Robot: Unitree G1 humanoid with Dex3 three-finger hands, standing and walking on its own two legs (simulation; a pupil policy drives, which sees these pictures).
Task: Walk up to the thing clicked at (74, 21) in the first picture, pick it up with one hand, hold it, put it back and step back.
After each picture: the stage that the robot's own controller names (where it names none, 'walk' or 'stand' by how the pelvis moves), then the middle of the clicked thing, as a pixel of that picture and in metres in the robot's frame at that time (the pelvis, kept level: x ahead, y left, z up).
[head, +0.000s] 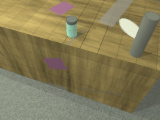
stand; (71, 26) +0.80 +0.08 -0.12
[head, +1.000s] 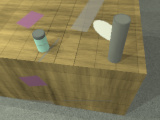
walk; (41, 40) +0.66 +0.26 -0.10
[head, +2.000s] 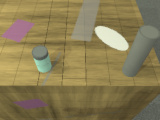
stand; (42, 59) +0.49 +0.20 -0.08
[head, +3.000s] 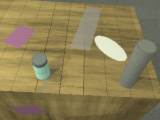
stand; (41, 66) +0.47 +0.20 -0.10
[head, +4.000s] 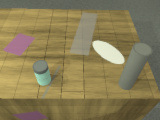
stand; (42, 73) +0.47 +0.20 -0.12
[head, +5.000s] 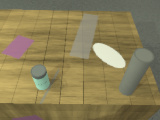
stand; (40, 77) +0.44 +0.20 -0.12
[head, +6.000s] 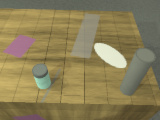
stand; (42, 76) +0.44 +0.20 -0.12
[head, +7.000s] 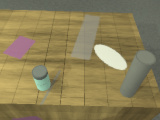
stand; (41, 78) +0.44 +0.20 -0.12
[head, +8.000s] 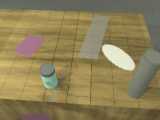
rise first; (49, 76) +0.45 +0.19 -0.12
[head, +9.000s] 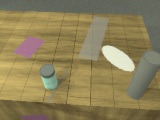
go down; (49, 77) +0.45 +0.19 -0.12
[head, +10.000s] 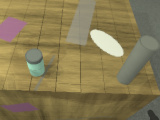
go down; (35, 63) +0.47 +0.17 -0.09
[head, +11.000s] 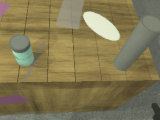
go down; (22, 51) +0.47 +0.19 -0.04
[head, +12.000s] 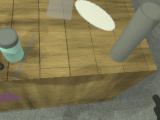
close in; (10, 46) +0.47 +0.19 -0.02
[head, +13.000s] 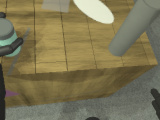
close; (6, 38) +0.48 +0.19 +0.00
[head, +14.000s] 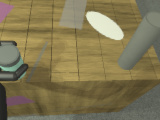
lift; (11, 63) +0.39 +0.21 +0.03
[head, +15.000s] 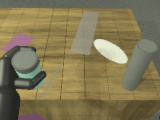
lift; (29, 70) +0.32 +0.16 +0.12
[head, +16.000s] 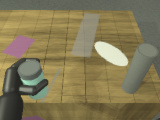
hold; (34, 80) +0.32 +0.16 +0.07
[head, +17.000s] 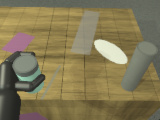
hold; (29, 75) +0.32 +0.17 +0.09
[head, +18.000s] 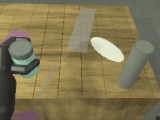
crouch; (25, 60) +0.38 +0.19 +0.09
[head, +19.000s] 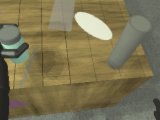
lower; (14, 45) +0.46 +0.18 +0.01
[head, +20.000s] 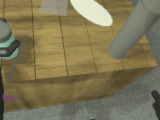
lower; (3, 41) +0.48 +0.19 -0.01
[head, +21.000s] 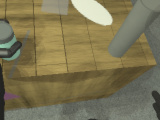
lower; (5, 42) +0.47 +0.19 +0.00
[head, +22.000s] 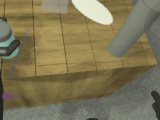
lower; (3, 40) +0.48 +0.19 +0.00
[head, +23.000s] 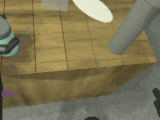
rest; (3, 38) +0.48 +0.19 +0.00
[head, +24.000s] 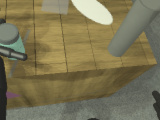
withdraw; (11, 42) +0.48 +0.17 -0.01
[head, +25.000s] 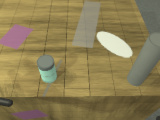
sink last; (47, 69) +0.44 +0.15 -0.06
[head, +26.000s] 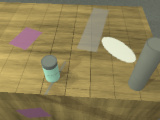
stand; (51, 69) +0.46 +0.17 -0.06
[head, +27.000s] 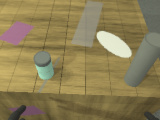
stand; (44, 65) +0.45 +0.17 -0.05
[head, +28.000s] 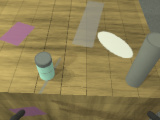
stand; (45, 66) +0.45 +0.17 -0.05
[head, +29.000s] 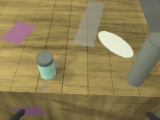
stand; (46, 66) +0.45 +0.17 -0.05
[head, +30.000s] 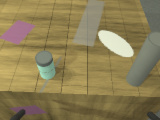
stand; (46, 65) +0.45 +0.17 -0.05
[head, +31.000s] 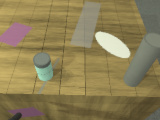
stand; (43, 67) +0.45 +0.16 -0.05
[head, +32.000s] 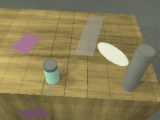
stand; (51, 71) +0.48 +0.16 -0.12
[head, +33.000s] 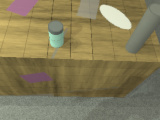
walk; (56, 34) +0.59 +0.12 -0.10
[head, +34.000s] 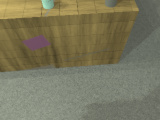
walk; out of the picture +0.89 +0.23 -0.09
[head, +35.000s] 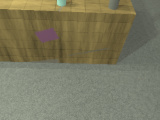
stand; out of the picture +1.09 +0.17 -0.10
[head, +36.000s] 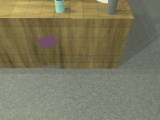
stand; (59, 3) +1.08 +0.18 -0.12
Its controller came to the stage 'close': yes
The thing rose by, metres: 0.23
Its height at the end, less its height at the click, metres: +0.00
